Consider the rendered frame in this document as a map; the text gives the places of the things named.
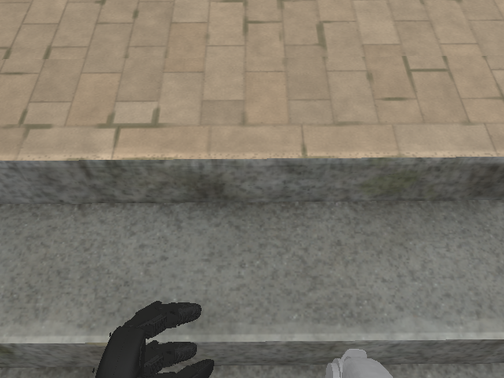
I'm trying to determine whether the robot right shin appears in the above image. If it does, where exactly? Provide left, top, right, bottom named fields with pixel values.
left=341, top=349, right=367, bottom=361

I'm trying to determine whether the left robot hand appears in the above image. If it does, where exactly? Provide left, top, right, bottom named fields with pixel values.
left=92, top=301, right=214, bottom=378

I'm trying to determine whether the robot right thigh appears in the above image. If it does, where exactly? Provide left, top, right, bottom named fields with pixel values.
left=325, top=356, right=393, bottom=378

